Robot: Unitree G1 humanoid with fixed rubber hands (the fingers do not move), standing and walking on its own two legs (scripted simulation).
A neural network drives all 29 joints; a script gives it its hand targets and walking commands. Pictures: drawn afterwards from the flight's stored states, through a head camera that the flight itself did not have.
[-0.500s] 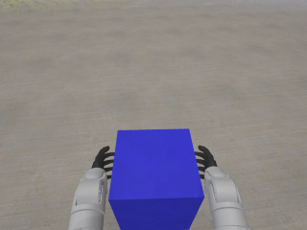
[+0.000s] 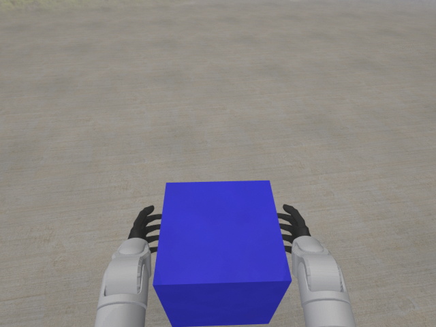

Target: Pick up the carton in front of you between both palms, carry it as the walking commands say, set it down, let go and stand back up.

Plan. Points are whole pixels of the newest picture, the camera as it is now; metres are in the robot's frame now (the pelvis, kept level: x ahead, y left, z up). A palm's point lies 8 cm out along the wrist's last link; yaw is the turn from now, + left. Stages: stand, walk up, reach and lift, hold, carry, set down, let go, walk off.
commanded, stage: carry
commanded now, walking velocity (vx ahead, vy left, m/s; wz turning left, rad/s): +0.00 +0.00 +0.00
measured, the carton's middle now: (219, 256) +0.31 +0.00 -0.04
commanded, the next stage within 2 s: hold in 0.20 s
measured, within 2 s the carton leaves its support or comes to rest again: neither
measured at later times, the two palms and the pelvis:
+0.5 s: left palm (131, 258) +0.26 +0.16 +0.05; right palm (300, 253) +0.26 -0.14 +0.04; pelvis -0.02 +0.00 +0.01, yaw +1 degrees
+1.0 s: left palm (127, 253) +0.26 +0.16 +0.05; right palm (294, 240) +0.28 -0.14 +0.05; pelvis -0.02 -0.01 +0.00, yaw +5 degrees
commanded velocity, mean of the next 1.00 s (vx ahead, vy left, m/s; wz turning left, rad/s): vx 0.00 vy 0.00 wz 0.00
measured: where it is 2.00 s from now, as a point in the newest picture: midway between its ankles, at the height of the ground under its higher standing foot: outside the picture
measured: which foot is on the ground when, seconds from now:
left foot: down 0.00-1.00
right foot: down 0.00-1.00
